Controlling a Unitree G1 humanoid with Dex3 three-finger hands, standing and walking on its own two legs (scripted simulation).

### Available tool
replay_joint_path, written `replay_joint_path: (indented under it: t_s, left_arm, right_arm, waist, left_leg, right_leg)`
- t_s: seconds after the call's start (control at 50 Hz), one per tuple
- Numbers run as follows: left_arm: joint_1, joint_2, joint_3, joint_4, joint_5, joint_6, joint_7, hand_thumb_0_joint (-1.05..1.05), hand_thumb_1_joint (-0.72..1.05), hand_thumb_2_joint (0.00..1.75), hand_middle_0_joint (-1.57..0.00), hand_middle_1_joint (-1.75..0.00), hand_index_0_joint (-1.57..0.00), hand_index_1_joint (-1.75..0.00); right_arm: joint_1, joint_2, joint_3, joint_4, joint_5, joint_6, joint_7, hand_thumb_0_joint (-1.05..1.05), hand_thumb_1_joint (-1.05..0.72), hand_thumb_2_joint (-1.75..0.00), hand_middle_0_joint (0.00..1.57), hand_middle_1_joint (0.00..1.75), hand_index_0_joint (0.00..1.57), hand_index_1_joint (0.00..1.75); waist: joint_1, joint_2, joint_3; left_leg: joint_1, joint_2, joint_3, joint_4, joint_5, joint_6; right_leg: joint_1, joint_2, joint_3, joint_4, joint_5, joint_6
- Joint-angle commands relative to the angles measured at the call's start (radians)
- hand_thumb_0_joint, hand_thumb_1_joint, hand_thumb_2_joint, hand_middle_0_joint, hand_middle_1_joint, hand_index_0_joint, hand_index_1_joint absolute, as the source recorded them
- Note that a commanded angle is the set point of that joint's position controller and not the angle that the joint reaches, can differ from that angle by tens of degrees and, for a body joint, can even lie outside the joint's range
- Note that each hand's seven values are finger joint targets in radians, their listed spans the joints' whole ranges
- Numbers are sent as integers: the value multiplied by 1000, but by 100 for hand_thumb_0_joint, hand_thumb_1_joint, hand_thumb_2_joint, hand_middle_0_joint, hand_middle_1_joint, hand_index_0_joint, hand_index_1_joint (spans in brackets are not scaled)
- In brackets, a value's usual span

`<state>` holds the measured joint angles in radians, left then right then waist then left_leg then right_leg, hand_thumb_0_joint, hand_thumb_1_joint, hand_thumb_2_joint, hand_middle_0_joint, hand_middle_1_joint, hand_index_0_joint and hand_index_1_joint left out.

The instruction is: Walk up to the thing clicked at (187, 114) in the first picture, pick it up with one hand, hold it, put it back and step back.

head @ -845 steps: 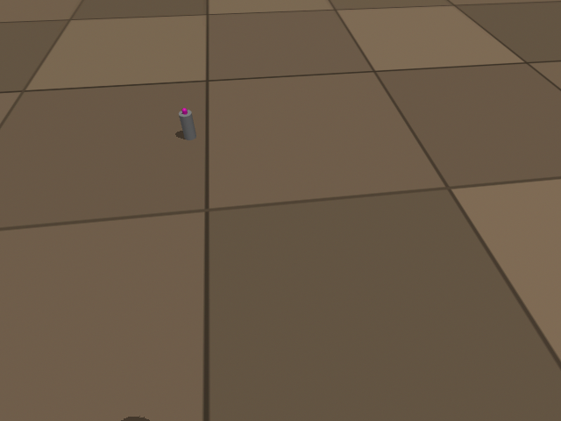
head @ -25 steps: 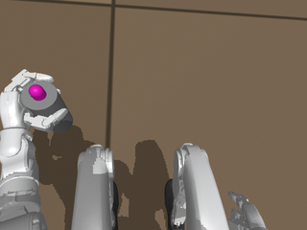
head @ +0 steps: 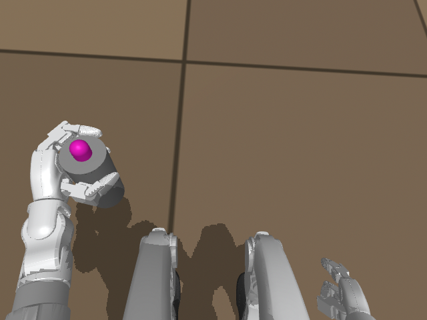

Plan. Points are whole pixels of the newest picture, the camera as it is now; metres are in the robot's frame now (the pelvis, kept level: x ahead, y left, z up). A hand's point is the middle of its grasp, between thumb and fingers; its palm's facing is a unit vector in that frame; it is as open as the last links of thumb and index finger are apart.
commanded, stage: lift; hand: left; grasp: from the side
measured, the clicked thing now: (94, 172) +0.37 +0.23 -0.03
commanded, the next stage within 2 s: hold in 1.40 s
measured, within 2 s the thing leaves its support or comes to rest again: neither
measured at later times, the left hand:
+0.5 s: hand (53, 133) +0.36 +0.21 +0.14, palm faces +0.17 -0.98 -0.05, open 9.8 cm
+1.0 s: hand (36, 97) +0.37 +0.20 +0.20, palm faces +0.20 -0.98 -0.03, open 9.8 cm
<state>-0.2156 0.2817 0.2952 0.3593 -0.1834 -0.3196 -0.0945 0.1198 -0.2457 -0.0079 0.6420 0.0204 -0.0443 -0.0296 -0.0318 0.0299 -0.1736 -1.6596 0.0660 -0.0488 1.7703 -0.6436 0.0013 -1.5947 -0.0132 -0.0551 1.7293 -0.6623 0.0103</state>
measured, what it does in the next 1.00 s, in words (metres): rises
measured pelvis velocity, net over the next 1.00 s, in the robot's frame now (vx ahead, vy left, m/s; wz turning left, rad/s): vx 0.04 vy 0.00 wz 0.05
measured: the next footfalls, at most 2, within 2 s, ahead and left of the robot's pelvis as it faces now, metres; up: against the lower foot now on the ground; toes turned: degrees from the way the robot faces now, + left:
none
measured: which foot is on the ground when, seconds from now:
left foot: down 0.00-1.00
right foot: down 0.00-1.00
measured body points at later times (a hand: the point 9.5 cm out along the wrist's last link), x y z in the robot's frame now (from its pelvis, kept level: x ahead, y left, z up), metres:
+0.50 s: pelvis +0.02 +0.00 +0.12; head +0.12 +0.02 +0.56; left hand +0.34 +0.26 +0.15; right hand +0.18 -0.24 +0.01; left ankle +0.07 +0.12 -0.50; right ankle +0.06 -0.13 -0.50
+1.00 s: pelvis +0.04 +0.00 +0.17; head +0.11 +0.01 +0.62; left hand +0.35 +0.25 +0.21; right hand +0.19 -0.24 +0.06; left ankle +0.07 +0.12 -0.50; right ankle +0.06 -0.13 -0.50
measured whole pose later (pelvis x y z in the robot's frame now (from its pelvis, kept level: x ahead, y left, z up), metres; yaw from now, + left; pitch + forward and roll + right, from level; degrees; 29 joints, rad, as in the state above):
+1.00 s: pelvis +0.04 +0.00 +0.17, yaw +3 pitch +12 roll -2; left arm -0.12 0.21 0.16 0.43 -0.17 -0.31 -0.03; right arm 0.22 -0.22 0.03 0.68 0.00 -0.09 -0.07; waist -0.03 0.02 -0.09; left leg -0.80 0.05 -0.02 1.05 -0.46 -0.01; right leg -0.74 -0.02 -0.06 1.00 -0.47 0.01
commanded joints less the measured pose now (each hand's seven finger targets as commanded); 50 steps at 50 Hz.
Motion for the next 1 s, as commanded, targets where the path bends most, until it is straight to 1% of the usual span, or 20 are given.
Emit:
replay_joint_path:
  t_s: [0.0, 0.02, 0.06, 0.08, 0.1, 0.14, 0.16, 0.26, 0.32, 0.34, 0.38, 0.5, 0.52, 0.62, 0.72, 0.76, 0.78, 0.82, 0.92, 0.98]
  left_arm:
    - [-283, 213, 54, -447, -42, -133, 21, 0, 13, 121, -113, -132, -116, -131]
    - [-293, 226, 68, -464, -47, -132, 30, 0, 13, 121, -113, -132, -116, -131]
    - [-262, 186, 27, -428, -42, -121, 36, 0, 15, 122, -114, -132, -116, -131]
    - [-260, 175, 22, -423, -45, -119, 40, 0, 13, 122, -114, -133, -116, -132]
    - [-252, 197, 49, -422, -44, -119, 49, 0, 14, 122, -115, -133, -118, -133]
    - [-259, 173, 15, -398, -40, -119, 50, 0, 12, 123, -115, -133, -117, -133]
    - [-254, 190, 33, -395, -35, -118, 56, 0, 14, 123, -116, -134, -118, -133]
    - [-245, 159, -5, -329, -27, -118, 54, 0, 15, 125, -119, -136, -122, -136]
    - [-246, 116, -45, -296, -37, -121, 38, 0, 12, 123, -121, -137, -123, -136]
    - [-223, 126, -26, -248, -33, -116, 36, 0, 14, 123, -121, -136, -124, -136]
    - [-238, 127, -43, -259, -28, -121, 27, 0, 12, 123, -121, -136, -123, -135]
    - [-254, 142, -29, -364, -37, -132, 37, 0, 13, 120, -120, -135, -123, -134]
    - [-217, 119, -38, -317, -35, -126, 42, 0, 12, 121, -122, -135, -124, -135]
    - [-301, 141, -34, -374, -25, -149, 62, 0, 13, 121, -119, -134, -121, -134]
    - [-301, 131, -46, -404, -25, -144, 68, 0, 15, 121, -117, -133, -119, -132]
    - [-259, 88, -77, -354, -26, -129, 69, 0, 14, 121, -117, -132, -118, -132]
    - [-279, 109, -52, -373, -27, -129, 73, 0, 15, 122, -116, -132, -118, -132]
    - [-265, 83, -76, -312, -21, -121, 72, 0, 15, 123, -118, -132, -119, -133]
    - [-254, 94, -54, -268, -23, -123, 64, 0, 17, 122, -118, -133, -119, -133]
    - [-265, 87, -70, -250, -14, -128, 56, 0, 17, 124, -118, -135, -120, -135]
  right_arm:
    - [86, -150, -55, -96, 3, -47, -24, 0, -90, -90, 20, 30, 20, 30]
    - [87, -150, -54, -96, 4, -50, -26, 0, -90, -90, 20, 30, 20, 30]
    - [89, -144, -48, -88, 1, -59, -30, 0, -90, -90, 20, 30, 20, 30]
    - [91, -144, -47, -89, 2, -65, -32, 0, -90, -90, 20, 30, 20, 30]
    - [88, -141, -44, -91, 2, -66, -34, 0, -90, -90, 20, 30, 20, 30]
    - [90, -136, -39, -87, 1, -70, -36, 0, -90, -90, 20, 30, 20, 30]
    - [98, -138, -43, -76, 0, -72, -38, 0, -90, -90, 20, 30, 20, 30]
    - [106, -130, -36, -64, -1, -79, -36, 0, -90, -90, 20, 30, 20, 30]
    - [86, -132, -37, -80, 1, -86, -30, 0, -90, -90, 20, 30, 20, 30]
    - [88, -139, -41, -78, 2, -86, -28, 0, -90, -90, 20, 30, 20, 30]
    - [77, -140, -44, -90, 3, -86, -26, 0, -90, -90, 20, 30, 20, 30]
    - [93, -128, -33, -95, 0, -84, -24, 0, -91, -90, 20, 30, 20, 30]
    - [99, -130, -32, -93, -2, -85, -24, 0, -91, -90, 20, 30, 20, 30]
    - [101, -126, -24, -94, -11, -86, -32, 0, -91, -90, 20, 30, 20, 30]
    - [110, -119, -16, -84, -20, -86, -47, 0, -91, -90, 20, 30, 20, 30]
    - [110, -116, -11, -83, -19, -87, -50, 0, -91, -90, 20, 30, 20, 30]
    - [110, -117, -13, -80, -21, -87, -52, 0, -91, -90, 20, 30, 20, 30]
    - [105, -119, -14, -79, -19, -88, -52, 0, -91, -90, 20, 30, 20, 30]
    - [115, -108, -16, -69, -22, -79, -52, 0, -90, -90, 20, 30, 20, 30]
    - [110, -112, -22, -69, -23, -77, -47, 0, -90, -90, 20, 30, 20, 30]
  waist:
    - [4, 130, -630]
    - [10, 140, -634]
    - [-7, 129, -599]
    - [-13, 126, -577]
    - [2, 128, -552]
    - [-11, 114, -516]
    - [-3, 107, -512]
    - [-10, 102, -425]
    - [-14, 100, -365]
    - [-7, 85, -355]
    - [-3, 84, -345]
    - [10, 90, -402]
    - [-1, 74, -394]
    - [-1, 98, -376]
    - [-5, 95, -362]
    - [-13, 83, -332]
    - [-6, 92, -333]
    - [-12, 77, -292]
    - [-5, 35, -259]
    - [-1, 47, -242]
  left_leg:
    - [636, -38, -32, -338, 234, 11]
    - [666, -38, -32, -354, 248, 10]
    - [696, -39, -32, -387, 270, 9]
    - [701, -40, -30, -405, 269, 9]
    - [710, -42, -29, -431, 261, 7]
    - [731, -41, -28, -460, 279, 7]
    - [755, -41, -26, -472, 302, 7]
    - [831, -41, -31, -562, 315, -1]
    - [847, -43, -29, -619, 265, -1]
    - [856, -41, -35, -637, 259, -2]
    - [876, -45, -17, -662, 235, 0]
    - [970, -52, -3, -707, 336, 0]
    - [981, -51, -6, -718, 348, 1]
    - [1036, -51, -6, -772, 351, -4]
    - [1086, -56, 8, -807, 360, -1]
    - [1100, -57, 8, -830, 370, -2]
    - [1113, -56, 9, -839, 369, -2]
    - [1120, -51, 5, -863, 364, -4]
    - [1104, -57, 22, -875, 401, 4]
    - [1136, -54, 26, -893, 425, 3]
  right_leg:
    - [366, 34, 18, -306, 260, -38]
    - [392, 34, 22, -326, 272, -38]
    - [426, 34, 21, -364, 297, -36]
    - [441, 35, 21, -385, 299, -36]
    - [466, 35, 22, -407, 293, -37]
    - [505, 33, 21, -443, 317, -35]
    - [527, 32, 22, -461, 334, -35]
    - [586, 31, 10, -529, 343, -37]
    - [612, 30, 6, -580, 309, -36]
    - [624, 27, 5, -594, 304, -35]
    - [660, 25, 12, -635, 290, -34]
    - [786, 27, 12, -685, 382, -32]
    - [793, 28, 9, -695, 392, -33]
    - [824, 29, 8, -730, 389, -34]
    - [895, 30, 20, -789, 409, -31]
    - [909, 32, 14, -805, 419, -30]
    - [915, 32, 15, -814, 420, -30]
    - [910, 34, 5, -826, 413, -31]
    - [986, 29, 15, -871, 464, -24]
    - [995, 28, 15, -882, 482, -26]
